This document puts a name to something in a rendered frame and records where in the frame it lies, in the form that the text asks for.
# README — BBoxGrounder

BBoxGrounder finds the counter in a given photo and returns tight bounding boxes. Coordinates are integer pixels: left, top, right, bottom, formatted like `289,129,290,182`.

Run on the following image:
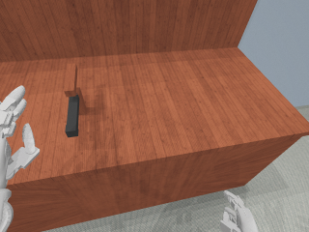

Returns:
0,0,309,232

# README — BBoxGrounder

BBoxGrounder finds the robot left hand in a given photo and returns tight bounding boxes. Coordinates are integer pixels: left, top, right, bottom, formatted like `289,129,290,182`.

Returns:
0,85,40,189

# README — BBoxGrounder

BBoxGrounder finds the left robot forearm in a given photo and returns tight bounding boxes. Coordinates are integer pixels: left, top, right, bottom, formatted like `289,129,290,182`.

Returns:
0,188,14,232

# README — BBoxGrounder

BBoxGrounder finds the tap lever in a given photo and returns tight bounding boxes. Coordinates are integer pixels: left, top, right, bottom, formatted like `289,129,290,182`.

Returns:
65,95,80,138

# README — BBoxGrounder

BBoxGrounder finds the robot right hand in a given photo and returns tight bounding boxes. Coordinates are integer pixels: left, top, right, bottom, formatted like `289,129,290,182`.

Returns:
220,190,259,232

